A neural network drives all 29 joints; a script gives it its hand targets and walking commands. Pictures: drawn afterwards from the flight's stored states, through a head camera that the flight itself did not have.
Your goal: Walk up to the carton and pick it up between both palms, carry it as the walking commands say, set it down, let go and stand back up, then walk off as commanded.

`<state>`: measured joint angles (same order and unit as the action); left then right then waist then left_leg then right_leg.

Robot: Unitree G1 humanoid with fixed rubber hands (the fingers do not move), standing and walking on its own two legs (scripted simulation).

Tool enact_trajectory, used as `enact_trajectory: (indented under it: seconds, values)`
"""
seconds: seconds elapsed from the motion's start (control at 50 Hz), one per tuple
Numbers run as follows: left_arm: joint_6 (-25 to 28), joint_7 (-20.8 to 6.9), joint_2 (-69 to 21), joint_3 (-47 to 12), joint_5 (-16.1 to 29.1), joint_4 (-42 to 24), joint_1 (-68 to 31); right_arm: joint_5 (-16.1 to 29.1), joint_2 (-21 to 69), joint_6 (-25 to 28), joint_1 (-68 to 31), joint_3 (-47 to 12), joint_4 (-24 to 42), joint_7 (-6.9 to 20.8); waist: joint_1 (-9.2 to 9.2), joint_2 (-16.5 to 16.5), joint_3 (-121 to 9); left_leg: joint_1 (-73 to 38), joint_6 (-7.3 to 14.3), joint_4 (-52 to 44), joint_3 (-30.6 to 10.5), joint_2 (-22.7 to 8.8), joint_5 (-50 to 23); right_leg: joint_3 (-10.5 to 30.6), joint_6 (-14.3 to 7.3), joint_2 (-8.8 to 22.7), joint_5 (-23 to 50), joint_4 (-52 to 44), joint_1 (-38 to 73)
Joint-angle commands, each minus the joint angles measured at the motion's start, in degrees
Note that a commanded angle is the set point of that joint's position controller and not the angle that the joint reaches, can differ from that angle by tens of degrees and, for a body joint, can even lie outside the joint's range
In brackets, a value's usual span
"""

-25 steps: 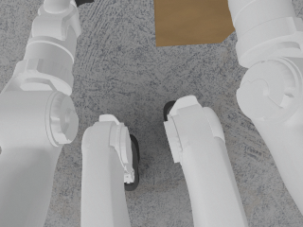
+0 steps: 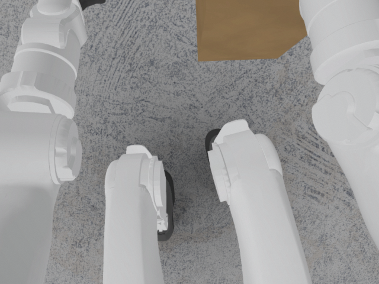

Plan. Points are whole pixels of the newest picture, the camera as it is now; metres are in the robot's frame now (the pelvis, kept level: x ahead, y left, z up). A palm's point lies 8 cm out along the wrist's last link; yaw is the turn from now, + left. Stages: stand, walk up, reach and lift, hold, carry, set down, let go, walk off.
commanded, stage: set down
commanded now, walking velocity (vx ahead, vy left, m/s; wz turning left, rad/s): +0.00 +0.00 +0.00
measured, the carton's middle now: out of the picture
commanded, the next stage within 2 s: let go in 1.26 s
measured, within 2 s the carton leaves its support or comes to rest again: rests again in 0.32 s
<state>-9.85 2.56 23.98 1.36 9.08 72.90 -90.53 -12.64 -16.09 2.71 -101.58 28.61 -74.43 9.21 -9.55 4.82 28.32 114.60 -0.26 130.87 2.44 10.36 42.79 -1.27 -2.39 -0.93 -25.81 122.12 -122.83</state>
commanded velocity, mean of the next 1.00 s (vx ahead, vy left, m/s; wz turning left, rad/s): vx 0.00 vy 0.00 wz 0.00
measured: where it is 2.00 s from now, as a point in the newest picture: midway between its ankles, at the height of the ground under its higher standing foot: (194, 191)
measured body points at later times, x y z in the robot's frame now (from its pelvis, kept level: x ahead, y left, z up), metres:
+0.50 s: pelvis +0.00 -0.01 +0.06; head +0.36 -0.08 +0.31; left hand +0.63 +0.04 -0.05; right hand +0.55 -0.34 -0.06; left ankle +0.08 +0.09 -0.34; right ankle +0.16 -0.11 -0.34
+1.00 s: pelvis +0.02 -0.05 +0.23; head +0.39 -0.08 +0.47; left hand +0.61 +0.08 +0.11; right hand +0.57 -0.31 +0.11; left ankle +0.11 +0.08 -0.34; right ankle +0.16 -0.11 -0.34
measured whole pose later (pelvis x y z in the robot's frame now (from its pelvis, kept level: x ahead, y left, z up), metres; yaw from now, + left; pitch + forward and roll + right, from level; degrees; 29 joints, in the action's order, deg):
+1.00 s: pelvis +0.02 -0.05 +0.23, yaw +5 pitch +29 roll +6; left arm -25.3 3.8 23.1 7.6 7.1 29.4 -78.6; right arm 6.7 -22.2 -27.5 -76.2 16.8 -26.8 -3.1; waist -8.5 -2.1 29.8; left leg 82.9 -0.3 77.4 -0.4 8.1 25.6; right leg 0.2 -5.4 0.4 -19.7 78.6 -88.4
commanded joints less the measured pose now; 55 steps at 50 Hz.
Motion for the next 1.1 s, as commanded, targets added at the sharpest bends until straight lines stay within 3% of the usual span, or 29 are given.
enact_trajectory:
  seconds: [0.0,0.04,0.06,0.1,0.18,0.2,0.24,0.28,0.32,0.34,0.36,0.38,0.4,0.42,0.5,0.54,0.56,0.58,0.6,0.64,0.7,0.76,0.84,0.86,0.92,0.94,0.98,1.0,1.08]
  values:
    - [1.06,1.34,10.24,-6.02,2.53,-12.04,-19.77,3.28,-23.88,-10.89,19.26,3.47,-16.64,-6.28,-10.31,9.61,-55.46,-4.74,-2.99,-16.99,-4.79,-3.52,-3.38,5.26,-1.64,-0.41,4.74,-6.06,40.70]
    - [0.99,1.78,11.16,-5.19,1.94,-13.96,-20.25,3.78,-24.22,-10.66,16.61,3.32,-12.80,-6.73,-9.09,10.25,-58.46,-5.59,-2.92,-17.35,-4.60,-3.51,-3.39,5.52,-1.62,-0.29,4.78,-6.61,41.67]
    - [0.69,1.90,10.39,-5.79,2.32,-15.46,-20.84,3.93,-24.58,-10.77,16.40,3.61,-12.39,-6.85,-10.15,10.89,-60.24,-6.91,-2.96,-18.19,-4.76,-3.76,-3.89,4.58,-1.45,-0.15,5.94,-6.81,42.02]
    - [-0.03,2.73,11.67,-4.74,1.86,-17.52,-19.68,4.63,-26.09,-10.84,15.30,3.44,-8.31,-7.57,-9.01,10.03,-65.34,-8.47,-2.81,-19.00,-4.09,-3.78,-4.16,4.38,-1.50,-0.14,7.80,-7.67,46.03]
    - [-2.72,3.96,8.56,-5.09,1.97,-22.73,-20.18,5.51,-27.64,-11.73,11.84,3.94,0.40,-9.41,-9.80,10.08,-74.69,-13.64,-2.53,-22.24,-3.72,-4.04,-5.24,2.80,-1.11,-0.49,11.05,-10.79,51.52]
    - [-3.40,4.36,8.60,-4.17,1.70,-24.99,-20.32,6.31,-27.49,-12.16,9.91,3.43,5.06,-9.71,-8.44,9.11,-77.98,-14.98,-2.23,-23.15,-3.94,-3.85,-6.26,2.14,-0.79,-0.69,12.12,-11.07,53.25]
    - [-5.18,4.99,6.34,-4.33,2.28,-28.00,-19.61,7.23,-28.31,-13.05,8.01,3.32,11.49,-10.91,-9.05,9.18,-83.85,-16.75,-2.14,-24.38,-3.60,-4.09,-7.58,1.67,-0.98,-1.10,14.50,-12.44,56.60]
    - [-7.45,5.76,4.43,-4.73,3.05,-32.31,-19.65,10.84,-27.49,-14.78,4.70,0.41,20.32,-11.25,-7.85,9.13,-93.44,-23.61,-1.81,-26.59,-3.99,-4.11,-10.69,0.64,-0.97,-1.56,16.40,-14.55,60.30]
    - [-9.91,6.78,2.72,-3.51,3.43,-35.85,-18.66,14.10,-26.02,-17.05,2.53,-3.36,27.64,-11.33,-5.86,5.84,-100.90,-27.65,-1.10,-29.17,-3.91,-3.90,-14.04,0.20,-1.10,-1.94,19.23,-16.66,64.94]
    - [-11.28,6.76,2.68,-3.11,3.13,-32.35,-17.18,15.46,-25.29,-18.15,1.65,-4.76,28.01,-10.84,-5.06,4.18,-98.65,-26.81,-0.47,-30.38,-4.30,-4.28,-12.59,-0.67,-0.86,-1.99,17.51,-17.52,63.26]
    - [-12.22,6.93,2.45,-2.10,2.07,-31.88,-16.55,16.77,-24.42,-19.20,0.65,-6.45,28.80,-10.49,-2.64,4.29,-97.70,-26.44,-0.33,-31.96,-3.78,-4.46,-11.73,-0.17,-0.61,-1.86,16.62,-18.63,63.80]
    - [-13.17,6.95,2.35,-1.18,1.56,-29.43,-14.27,17.76,-23.76,-20.27,-0.13,-7.81,30.65,-9.92,-1.16,2.08,-95.55,-26.25,0.20,-33.14,-4.14,-4.60,-12.45,-0.25,-0.36,-1.92,16.97,-19.29,63.84]
    - [-13.94,6.75,1.89,0.15,0.69,-24.40,-12.82,17.86,-23.05,-21.31,-0.86,-8.79,27.76,-9.45,0.05,-0.42,-86.71,-21.65,0.91,-35.21,-3.93,-5.11,-8.75,0.22,-0.28,-1.64,13.75,-20.85,62.23]
    - [-13.66,6.76,2.76,2.47,0.04,-30.41,-13.24,18.61,-22.42,-21.71,-1.09,-9.69,33.08,-9.12,2.57,-1.57,-89.52,-22.67,1.10,-35.72,-3.51,-4.34,-12.31,1.93,-0.17,-1.43,18.61,-20.85,68.69]
    - [-12.70,6.88,3.83,7.37,0.60,-44.62,-12.81,23.82,-16.46,-23.14,1.39,-14.82,45.95,-8.48,4.32,-8.37,-110.13,-18.57,1.15,-37.72,-1.63,-2.67,-18.49,4.18,-0.73,-1.62,37.73,-19.31,94.85]
    - [-12.79,6.90,6.37,11.30,0.39,-50.52,-12.78,25.07,-16.37,-24.61,4.04,-12.84,52.40,-9.03,4.62,-13.45,-118.86,-10.77,1.64,-40.22,-0.32,-1.91,-18.49,6.76,-1.17,-0.36,46.94,-19.63,111.17]
    - [-13.36,6.73,6.77,11.74,0.38,-49.46,-11.80,25.20,-16.67,-25.50,6.13,-12.11,52.90,-9.35,3.72,-15.24,-119.45,-5.92,1.85,-42.06,0.10,-2.24,-15.92,8.20,-1.43,0.43,48.82,-21.43,117.67]
    - [-14.02,6.53,8.43,13.87,-0.42,-51.15,-10.26,24.53,-18.50,-26.20,5.97,-10.70,58.25,-10.06,4.38,-16.55,-124.73,-6.10,1.63,-43.37,0.61,-1.80,-16.64,9.37,-1.08,0.45,51.06,-23.30,124.43]
    - [-14.73,6.11,9.10,14.53,-0.86,-48.69,-8.14,24.21,-17.63,-27.29,7.11,-11.27,58.18,-10.59,5.17,-18.63,-123.54,-2.69,1.74,-45.35,1.02,-1.70,-14.56,10.20,-0.73,0.79,51.13,-25.26,128.51]
    - [-15.98,4.81,10.07,15.54,-2.83,-43.83,-2.00,23.87,-16.63,-28.51,8.43,-11.68,61.08,-11.53,7.72,-17.78,-122.34,0.39,1.83,-48.80,1.20,-1.55,-12.90,12.64,-0.17,1.33,51.55,-28.94,135.20]
    - [-16.54,2.18,8.57,14.77,-4.16,-41.03,1.86,25.99,-12.12,-30.22,11.94,-13.89,60.87,-11.97,10.73,-13.23,-118.29,2.81,1.62,-54.05,1.40,-2.04,-11.50,15.99,0.43,2.99,50.86,-34.78,139.35]
    - [-15.16,0.20,8.03,12.37,-3.84,-52.93,-2.74,27.69,-8.55,-30.46,13.69,-15.97,62.29,-11.85,10.56,-6.71,-121.95,-1.22,1.17,-57.82,1.80,-2.52,-16.35,18.02,-0.14,4.27,58.17,-39.11,144.41]
    - [-13.57,-0.10,11.33,10.13,-1.61,-60.23,-8.30,24.54,-7.10,-29.69,16.00,-14.87,56.34,-12.86,4.96,-7.97,-122.41,-0.65,1.14,-63.31,0.02,-3.55,-16.96,17.90,-0.68,5.42,65.11,-43.59,148.86]
    - [-13.42,-0.16,11.70,9.53,-1.48,-58.80,-8.10,23.32,-7.22,-29.33,17.20,-13.63,52.69,-12.97,3.17,-7.32,-118.91,-1.01,1.11,-64.59,-0.63,-3.72,-17.03,16.86,-0.78,5.44,64.18,-44.62,146.11]
    - [-13.95,-0.72,11.05,10.07,-3.28,-50.44,-6.12,20.54,-7.91,-28.39,14.11,-11.82,48.85,-13.48,2.45,-4.56,-115.07,-9.13,0.85,-66.48,-0.94,-3.57,-18.95,14.59,-0.16,5.11,54.99,-48.40,137.85]
    - [-14.05,-1.52,11.21,10.93,-4.43,-46.22,-2.52,21.16,-4.80,-28.47,16.37,-13.56,49.01,-13.81,4.51,-5.13,-116.64,-12.68,1.00,-67.58,-0.54,-3.27,-19.93,14.58,0.46,5.14,53.56,-50.45,138.89]
    - [-14.86,-1.55,9.21,10.80,-5.47,-38.55,-1.77,18.63,-7.92,-27.79,11.35,-11.79,48.53,-13.94,4.13,-2.83,-109.76,-22.52,0.51,-68.14,-1.81,-3.47,-19.45,10.69,1.14,3.38,40.69,-53.54,124.88]
    - [-15.03,-1.63,8.71,10.49,-5.41,-38.05,-3.46,18.99,-8.01,-27.56,8.69,-12.36,49.43,-13.85,4.11,-1.40,-111.48,-32.68,0.20,-68.16,-2.52,-4.02,-20.36,8.44,1.55,2.15,36.04,-55.64,117.64]
    - [-15.70,-0.90,7.94,8.72,-2.34,-36.26,-12.52,18.17,-9.05,-27.79,0.59,-13.16,47.11,-13.69,4.37,-2.88,-107.99,-47.13,-0.15,-70.81,-3.16,-5.55,-14.56,4.43,2.05,0.25,15.40,-62.06,100.58]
